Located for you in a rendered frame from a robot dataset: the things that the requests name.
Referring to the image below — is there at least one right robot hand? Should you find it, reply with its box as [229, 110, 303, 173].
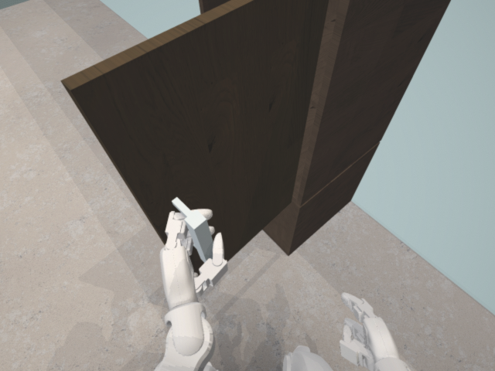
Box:
[340, 292, 401, 371]

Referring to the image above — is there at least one robot right thigh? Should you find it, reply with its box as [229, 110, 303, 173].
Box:
[282, 351, 333, 371]

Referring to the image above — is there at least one right robot shin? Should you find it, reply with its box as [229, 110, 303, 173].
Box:
[293, 345, 310, 353]

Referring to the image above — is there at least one left robot forearm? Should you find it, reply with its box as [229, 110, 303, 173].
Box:
[154, 302, 216, 371]

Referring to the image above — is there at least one handle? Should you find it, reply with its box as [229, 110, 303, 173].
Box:
[172, 197, 213, 263]

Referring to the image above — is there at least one left robot hand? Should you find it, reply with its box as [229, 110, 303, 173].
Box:
[160, 209, 228, 310]

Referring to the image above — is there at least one cupboard door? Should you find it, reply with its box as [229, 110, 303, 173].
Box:
[61, 0, 329, 277]

